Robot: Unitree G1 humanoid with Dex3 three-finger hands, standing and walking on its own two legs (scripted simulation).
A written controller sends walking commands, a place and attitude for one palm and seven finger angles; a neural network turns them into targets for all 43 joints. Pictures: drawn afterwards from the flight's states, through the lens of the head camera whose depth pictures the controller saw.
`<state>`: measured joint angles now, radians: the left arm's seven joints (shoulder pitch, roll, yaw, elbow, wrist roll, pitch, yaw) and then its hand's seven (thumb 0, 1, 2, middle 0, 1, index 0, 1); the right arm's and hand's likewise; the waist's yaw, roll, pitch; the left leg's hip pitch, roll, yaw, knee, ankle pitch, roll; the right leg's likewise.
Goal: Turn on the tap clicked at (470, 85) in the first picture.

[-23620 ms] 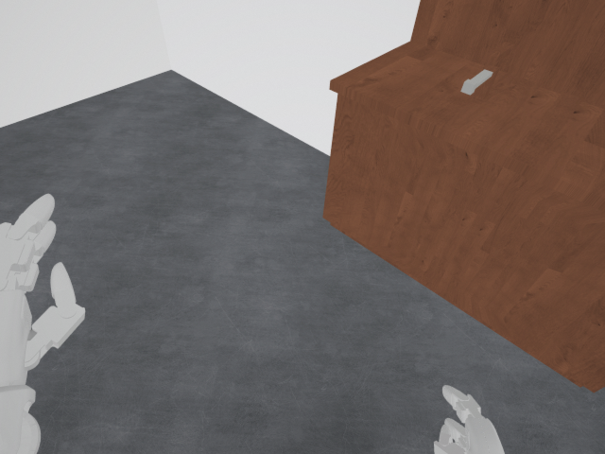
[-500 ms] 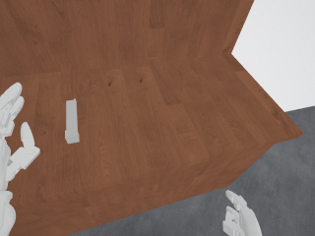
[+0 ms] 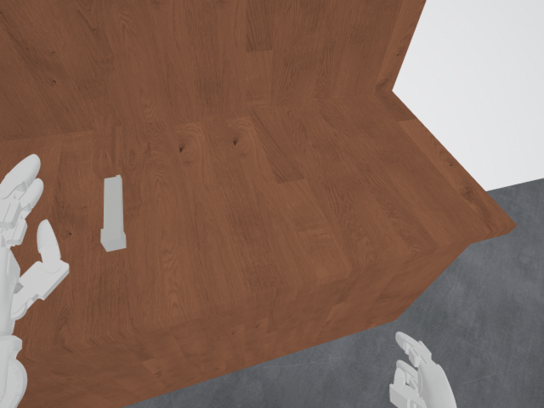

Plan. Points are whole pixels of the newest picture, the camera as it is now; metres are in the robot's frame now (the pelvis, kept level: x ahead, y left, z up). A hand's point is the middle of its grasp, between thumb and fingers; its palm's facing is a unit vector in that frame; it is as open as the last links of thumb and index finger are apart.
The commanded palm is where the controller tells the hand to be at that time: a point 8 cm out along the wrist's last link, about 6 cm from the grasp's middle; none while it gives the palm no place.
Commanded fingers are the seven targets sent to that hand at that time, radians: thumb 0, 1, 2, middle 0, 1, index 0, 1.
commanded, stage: shuffle to correct the standing spot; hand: left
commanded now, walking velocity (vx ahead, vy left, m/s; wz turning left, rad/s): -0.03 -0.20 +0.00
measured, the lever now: (113, 238) +0.33 +0.28 +0.03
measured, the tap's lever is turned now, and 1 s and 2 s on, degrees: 0 0 0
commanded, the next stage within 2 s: come to a stop and stand still in 0.16 s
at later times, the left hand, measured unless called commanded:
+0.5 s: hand (114, 269) +0.22 +0.20 +0.15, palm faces +0.35 -0.85 -0.39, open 7.4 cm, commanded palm +0.17 +0.24 +0.17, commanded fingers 0.00 0.90 0.90 -0.20 -0.30 -0.20 -0.30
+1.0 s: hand (68, 269) +0.22 +0.25 +0.14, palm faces +0.30 -0.87 -0.39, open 7.4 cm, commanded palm +0.16 +0.29 +0.17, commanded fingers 0.00 0.90 0.90 -0.20 -0.30 -0.20 -0.30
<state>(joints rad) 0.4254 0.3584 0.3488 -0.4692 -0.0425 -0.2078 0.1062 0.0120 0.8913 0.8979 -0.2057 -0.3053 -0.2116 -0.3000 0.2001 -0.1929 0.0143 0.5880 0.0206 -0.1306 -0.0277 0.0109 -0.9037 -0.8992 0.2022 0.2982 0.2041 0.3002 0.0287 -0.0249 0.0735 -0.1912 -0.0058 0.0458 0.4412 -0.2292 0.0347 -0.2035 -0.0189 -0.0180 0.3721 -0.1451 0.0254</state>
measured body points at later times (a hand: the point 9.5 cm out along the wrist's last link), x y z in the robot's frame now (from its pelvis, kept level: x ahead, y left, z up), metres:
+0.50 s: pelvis +0.01 -0.04 +0.00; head +0.04 -0.03 +0.45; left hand +0.20 +0.24 +0.17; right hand +0.18 -0.28 -0.08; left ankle +0.01 +0.09 -0.74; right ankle +0.03 -0.14 -0.74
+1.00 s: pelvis +0.00 +0.01 -0.01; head +0.03 +0.03 +0.44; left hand +0.20 +0.29 +0.17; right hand +0.18 -0.20 -0.08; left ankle +0.01 +0.09 -0.74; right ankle +0.03 -0.14 -0.74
